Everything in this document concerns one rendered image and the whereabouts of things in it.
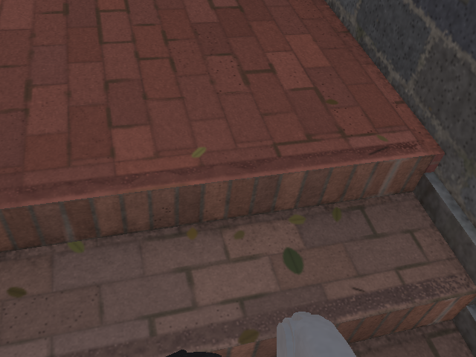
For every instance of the stairs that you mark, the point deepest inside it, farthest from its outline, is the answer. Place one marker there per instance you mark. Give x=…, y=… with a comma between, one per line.
x=215, y=268

